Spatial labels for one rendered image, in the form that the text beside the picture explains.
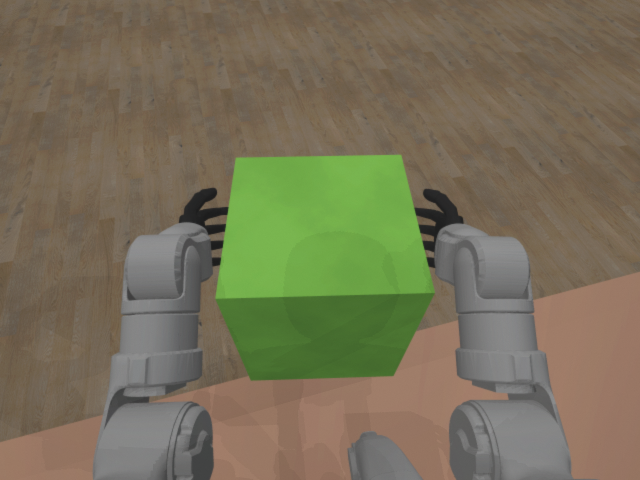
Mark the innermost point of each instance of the right robot forearm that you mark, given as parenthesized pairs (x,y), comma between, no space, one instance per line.
(493,295)

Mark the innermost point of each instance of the left robot forearm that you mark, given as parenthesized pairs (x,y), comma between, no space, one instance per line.
(159,350)

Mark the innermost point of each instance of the left robot hand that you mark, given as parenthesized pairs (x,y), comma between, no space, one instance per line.
(193,214)

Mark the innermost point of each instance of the robot right thigh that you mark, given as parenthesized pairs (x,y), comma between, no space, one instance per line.
(377,457)

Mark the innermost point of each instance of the left robot upper arm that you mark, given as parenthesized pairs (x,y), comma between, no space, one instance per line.
(156,441)

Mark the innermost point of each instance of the carton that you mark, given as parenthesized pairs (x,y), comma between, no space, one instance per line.
(323,271)

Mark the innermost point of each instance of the right robot hand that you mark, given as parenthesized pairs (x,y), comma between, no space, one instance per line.
(448,217)

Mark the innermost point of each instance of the right robot upper arm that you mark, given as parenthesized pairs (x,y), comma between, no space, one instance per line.
(507,440)

